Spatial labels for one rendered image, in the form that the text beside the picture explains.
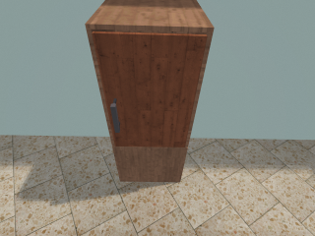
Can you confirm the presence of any cupboard door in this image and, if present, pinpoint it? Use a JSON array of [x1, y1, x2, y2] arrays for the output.
[[92, 31, 208, 148]]

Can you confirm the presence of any handle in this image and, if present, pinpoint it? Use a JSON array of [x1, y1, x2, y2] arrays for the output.
[[110, 98, 120, 133]]

